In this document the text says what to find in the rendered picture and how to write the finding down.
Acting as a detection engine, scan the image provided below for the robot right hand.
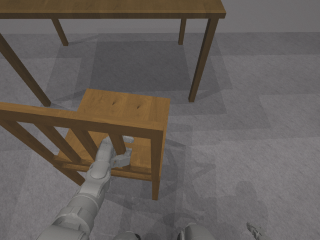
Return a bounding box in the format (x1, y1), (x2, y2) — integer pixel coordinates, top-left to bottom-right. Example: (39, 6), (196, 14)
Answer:
(246, 222), (272, 240)

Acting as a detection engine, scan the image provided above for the robot left forearm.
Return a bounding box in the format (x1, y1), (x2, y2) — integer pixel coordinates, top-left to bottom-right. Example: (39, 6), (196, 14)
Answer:
(36, 160), (112, 240)

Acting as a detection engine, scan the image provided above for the table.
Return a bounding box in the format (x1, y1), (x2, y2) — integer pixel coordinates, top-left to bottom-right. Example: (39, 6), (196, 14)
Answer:
(0, 0), (226, 107)

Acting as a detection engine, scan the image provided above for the robot left hand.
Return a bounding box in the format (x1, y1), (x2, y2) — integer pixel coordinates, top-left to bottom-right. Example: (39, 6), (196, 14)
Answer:
(95, 135), (134, 168)

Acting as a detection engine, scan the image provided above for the left robot upper arm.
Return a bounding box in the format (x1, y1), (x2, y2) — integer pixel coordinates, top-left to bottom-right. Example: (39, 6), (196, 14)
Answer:
(39, 224), (90, 240)

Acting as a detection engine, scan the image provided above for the chair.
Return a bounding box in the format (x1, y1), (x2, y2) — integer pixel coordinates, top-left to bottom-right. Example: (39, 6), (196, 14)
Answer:
(0, 88), (171, 201)

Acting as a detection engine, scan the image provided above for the right robot thigh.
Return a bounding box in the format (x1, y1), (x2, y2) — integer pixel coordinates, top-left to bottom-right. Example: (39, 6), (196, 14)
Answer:
(180, 225), (216, 240)

